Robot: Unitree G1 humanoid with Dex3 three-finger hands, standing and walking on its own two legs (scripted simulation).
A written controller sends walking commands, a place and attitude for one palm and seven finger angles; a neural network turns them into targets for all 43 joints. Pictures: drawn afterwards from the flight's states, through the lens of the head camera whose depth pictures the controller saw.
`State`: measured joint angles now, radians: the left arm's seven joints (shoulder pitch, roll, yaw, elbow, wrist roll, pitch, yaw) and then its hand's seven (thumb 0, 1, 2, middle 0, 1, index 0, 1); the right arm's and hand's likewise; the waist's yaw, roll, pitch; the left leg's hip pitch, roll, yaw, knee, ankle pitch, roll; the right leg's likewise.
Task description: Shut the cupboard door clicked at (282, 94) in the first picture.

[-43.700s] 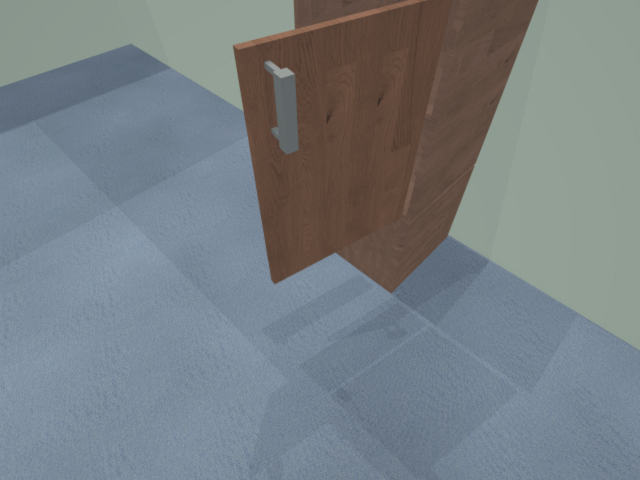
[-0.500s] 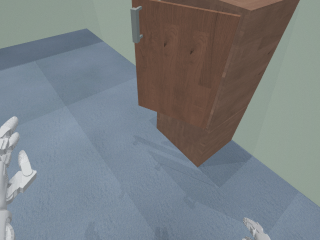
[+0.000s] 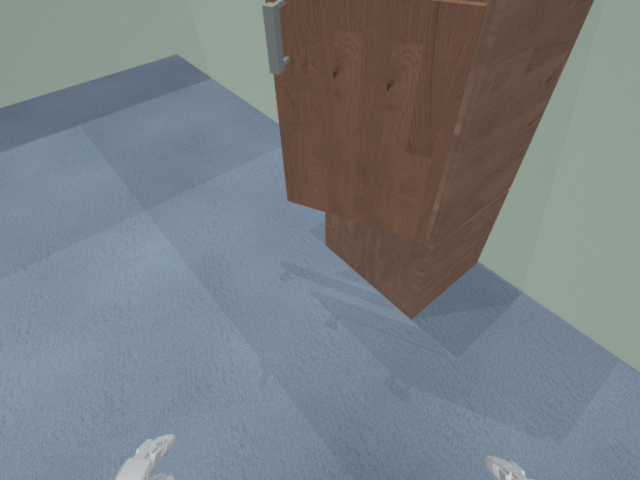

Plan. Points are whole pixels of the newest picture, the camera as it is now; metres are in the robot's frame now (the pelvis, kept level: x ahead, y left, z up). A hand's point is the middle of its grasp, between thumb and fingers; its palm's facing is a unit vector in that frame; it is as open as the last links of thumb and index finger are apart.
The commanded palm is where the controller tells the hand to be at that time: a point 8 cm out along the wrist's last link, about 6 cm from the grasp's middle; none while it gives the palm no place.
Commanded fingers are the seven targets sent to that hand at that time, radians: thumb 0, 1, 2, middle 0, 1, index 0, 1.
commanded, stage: let the arm hang, fingers relaxed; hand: left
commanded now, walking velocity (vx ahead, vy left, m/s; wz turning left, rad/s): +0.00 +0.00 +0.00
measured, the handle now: (279, 36) +0.91 +0.12 +0.16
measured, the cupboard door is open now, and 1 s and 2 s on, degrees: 26 26 26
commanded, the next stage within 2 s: look to check the result in 0.88 s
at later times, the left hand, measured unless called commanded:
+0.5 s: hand out of the picture -0.07 +0.19 -0.16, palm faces +0.02 -0.97 -0.23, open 7.4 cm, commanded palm none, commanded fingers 0.00 0.90 0.90 -0.20 -0.30 -0.20 -0.30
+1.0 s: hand out of the picture -0.02 +0.15 -0.16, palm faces +0.01 -0.99 -0.16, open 7.4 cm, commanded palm none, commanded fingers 0.00 0.90 0.90 -0.20 -0.30 -0.20 -0.30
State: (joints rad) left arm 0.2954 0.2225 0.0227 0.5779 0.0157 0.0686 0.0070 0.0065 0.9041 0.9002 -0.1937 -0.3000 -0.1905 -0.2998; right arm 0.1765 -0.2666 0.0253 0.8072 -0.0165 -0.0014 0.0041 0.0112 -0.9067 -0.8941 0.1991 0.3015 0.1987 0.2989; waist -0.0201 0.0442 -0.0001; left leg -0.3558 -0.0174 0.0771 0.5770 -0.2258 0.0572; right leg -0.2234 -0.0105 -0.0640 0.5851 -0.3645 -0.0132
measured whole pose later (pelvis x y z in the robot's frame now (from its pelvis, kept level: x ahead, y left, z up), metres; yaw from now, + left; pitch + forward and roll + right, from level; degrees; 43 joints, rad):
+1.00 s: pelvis +0.00 +0.00 +0.01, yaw -1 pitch -2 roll +0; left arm 0.33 0.12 0.00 1.15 0.01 0.00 0.03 0.00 0.90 0.90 -0.20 -0.30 -0.20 -0.30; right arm 0.32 -0.13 0.00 1.14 -0.01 0.01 -0.04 0.00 -0.91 -0.89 0.20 0.30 0.20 0.30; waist -0.02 0.00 0.02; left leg -0.22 -0.01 0.09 0.38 -0.13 0.05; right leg -0.10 0.00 -0.05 0.39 -0.26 -0.02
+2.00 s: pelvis +0.02 +0.02 -0.01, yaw +11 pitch -1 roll +0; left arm 0.20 0.21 0.08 1.00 0.02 0.06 0.03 0.00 0.90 0.90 -0.20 -0.30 -0.20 -0.30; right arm 0.23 -0.19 -0.05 0.99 -0.03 0.04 -0.01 0.01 -0.91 -0.89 0.20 0.30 0.20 0.30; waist -0.03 -0.05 0.13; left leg -0.36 -0.02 0.05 0.68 -0.29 0.06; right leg -0.32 -0.07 -0.08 1.02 -0.56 0.02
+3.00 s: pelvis +0.07 -0.03 +0.00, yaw +50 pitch +0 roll +1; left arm 0.18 0.25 0.07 0.83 0.02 0.03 0.01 0.00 0.90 0.90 -0.20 -0.30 -0.19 -0.30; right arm 0.16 -0.23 -0.06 0.88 -0.03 0.07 0.00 0.01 -0.90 -0.89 0.20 0.30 0.20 0.30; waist -0.01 0.01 0.09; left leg -0.35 -0.04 -0.12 0.60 -0.26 -0.03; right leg -0.32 -0.04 -0.02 0.63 -0.33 0.05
